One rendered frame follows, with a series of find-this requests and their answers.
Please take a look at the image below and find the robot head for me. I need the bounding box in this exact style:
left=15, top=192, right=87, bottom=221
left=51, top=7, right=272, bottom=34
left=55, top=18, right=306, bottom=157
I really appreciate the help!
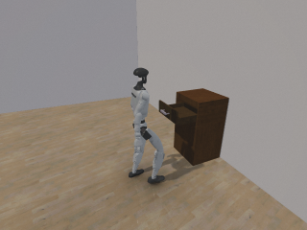
left=133, top=67, right=149, bottom=91

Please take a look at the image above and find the left robot shin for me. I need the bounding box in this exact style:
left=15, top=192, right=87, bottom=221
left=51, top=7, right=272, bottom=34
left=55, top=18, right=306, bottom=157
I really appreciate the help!
left=132, top=151, right=144, bottom=173

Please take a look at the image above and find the handle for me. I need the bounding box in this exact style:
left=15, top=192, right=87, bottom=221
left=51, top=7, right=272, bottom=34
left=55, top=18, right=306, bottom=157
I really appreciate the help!
left=160, top=109, right=170, bottom=115

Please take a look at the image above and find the cabinet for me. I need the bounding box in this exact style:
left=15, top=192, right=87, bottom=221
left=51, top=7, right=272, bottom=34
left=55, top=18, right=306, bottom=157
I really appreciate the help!
left=174, top=88, right=229, bottom=166

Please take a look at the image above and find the robot right hand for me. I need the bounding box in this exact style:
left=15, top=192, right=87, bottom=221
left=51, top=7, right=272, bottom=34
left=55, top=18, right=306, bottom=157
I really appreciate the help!
left=133, top=138, right=143, bottom=153

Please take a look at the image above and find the robot right upper arm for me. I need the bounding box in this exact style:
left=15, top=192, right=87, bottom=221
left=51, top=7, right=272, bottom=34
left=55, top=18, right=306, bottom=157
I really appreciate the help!
left=133, top=90, right=150, bottom=117

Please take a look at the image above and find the right robot forearm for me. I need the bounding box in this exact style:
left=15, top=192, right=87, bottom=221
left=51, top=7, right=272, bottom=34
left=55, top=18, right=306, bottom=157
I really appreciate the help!
left=133, top=113, right=142, bottom=139

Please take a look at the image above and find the drawer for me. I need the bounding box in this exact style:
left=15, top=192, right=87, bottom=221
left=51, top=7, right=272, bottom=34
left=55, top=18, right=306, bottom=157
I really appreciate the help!
left=158, top=100, right=198, bottom=126

